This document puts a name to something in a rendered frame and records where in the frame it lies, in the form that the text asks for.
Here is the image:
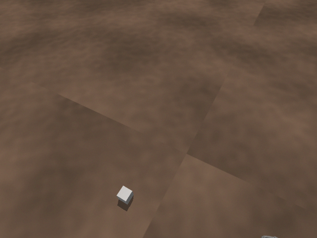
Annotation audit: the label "cube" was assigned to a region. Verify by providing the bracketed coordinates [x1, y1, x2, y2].
[117, 186, 134, 204]

